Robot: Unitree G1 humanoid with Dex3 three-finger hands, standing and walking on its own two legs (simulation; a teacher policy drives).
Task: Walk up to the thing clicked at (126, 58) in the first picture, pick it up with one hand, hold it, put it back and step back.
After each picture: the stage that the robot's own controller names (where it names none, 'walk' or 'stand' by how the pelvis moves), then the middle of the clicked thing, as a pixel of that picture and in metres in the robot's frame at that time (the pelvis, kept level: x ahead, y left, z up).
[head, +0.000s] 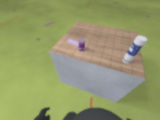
stand; (133, 51) +0.60 -0.32 +0.06
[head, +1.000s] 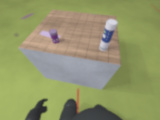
walk; (106, 37) +0.63 -0.07 +0.09
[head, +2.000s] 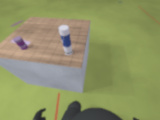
stand; (66, 41) +0.55 +0.26 +0.08
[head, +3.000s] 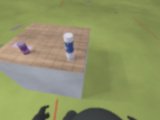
stand; (69, 48) +0.55 +0.21 +0.06
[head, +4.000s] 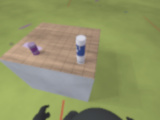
stand; (80, 51) +0.52 +0.10 +0.06
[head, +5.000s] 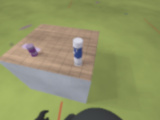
stand; (78, 53) +0.51 +0.13 +0.05
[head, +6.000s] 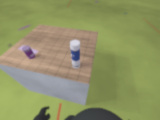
stand; (75, 55) +0.48 +0.14 +0.05
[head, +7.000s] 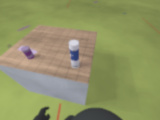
stand; (74, 55) +0.48 +0.15 +0.05
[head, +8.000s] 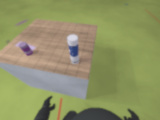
rise first; (74, 51) +0.49 +0.15 +0.05
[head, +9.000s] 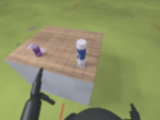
rise first; (81, 54) +0.49 +0.13 +0.06
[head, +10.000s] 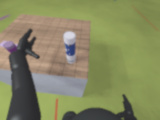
go down; (70, 49) +0.49 +0.12 +0.07
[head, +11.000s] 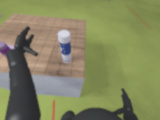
go down; (65, 48) +0.49 +0.13 +0.08
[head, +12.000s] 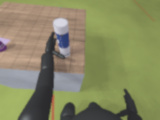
close in; (63, 41) +0.50 +0.14 +0.12
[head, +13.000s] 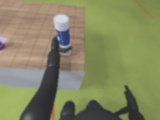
lift; (64, 38) +0.51 +0.13 +0.12
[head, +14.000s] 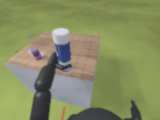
lift; (64, 54) +0.31 +0.17 +0.25
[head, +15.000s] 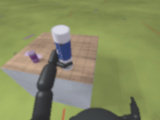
hold; (64, 52) +0.32 +0.15 +0.26
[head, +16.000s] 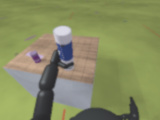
hold; (66, 52) +0.31 +0.14 +0.26
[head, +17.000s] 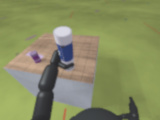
hold; (66, 53) +0.31 +0.14 +0.26
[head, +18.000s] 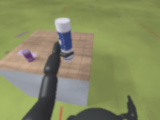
crouch; (66, 43) +0.41 +0.15 +0.25
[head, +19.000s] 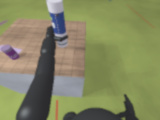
lower; (59, 26) +0.52 +0.16 +0.24
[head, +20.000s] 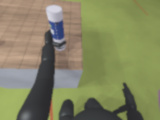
lower; (57, 32) +0.54 +0.15 +0.14
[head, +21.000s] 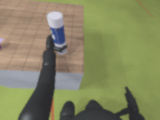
lower; (59, 36) +0.51 +0.15 +0.13
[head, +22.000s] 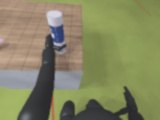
lower; (58, 35) +0.52 +0.15 +0.13
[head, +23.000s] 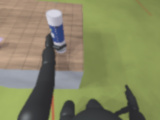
lower; (58, 35) +0.52 +0.15 +0.13
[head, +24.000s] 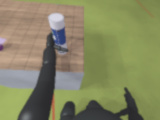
open; (59, 37) +0.51 +0.15 +0.12
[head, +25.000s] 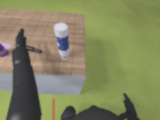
sink last; (63, 44) +0.50 +0.15 +0.11
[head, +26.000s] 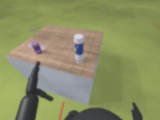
sink last; (79, 49) +0.53 +0.15 +0.09
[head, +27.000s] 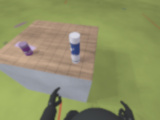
stand; (75, 49) +0.50 +0.14 +0.09
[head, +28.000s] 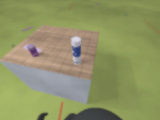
stand; (76, 52) +0.53 +0.15 +0.05
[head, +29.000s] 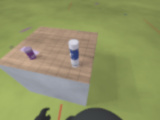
stand; (74, 54) +0.49 +0.15 +0.05
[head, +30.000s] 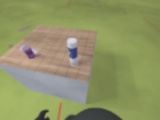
stand; (73, 53) +0.50 +0.17 +0.05
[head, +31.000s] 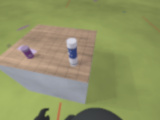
stand; (72, 53) +0.49 +0.17 +0.05
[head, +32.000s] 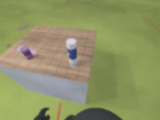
stand; (72, 54) +0.49 +0.17 +0.05
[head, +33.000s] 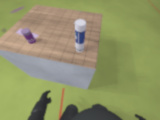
walk; (80, 38) +0.57 +0.11 +0.08
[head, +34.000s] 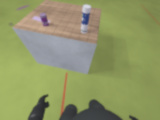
walk; (85, 20) +0.86 +0.10 +0.07
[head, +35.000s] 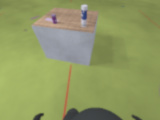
stand; (84, 16) +1.17 +0.16 +0.07
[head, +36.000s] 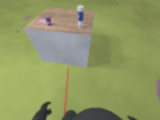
stand; (80, 17) +1.10 +0.18 +0.06
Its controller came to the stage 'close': yes
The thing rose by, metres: 0.21
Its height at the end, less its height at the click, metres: +0.00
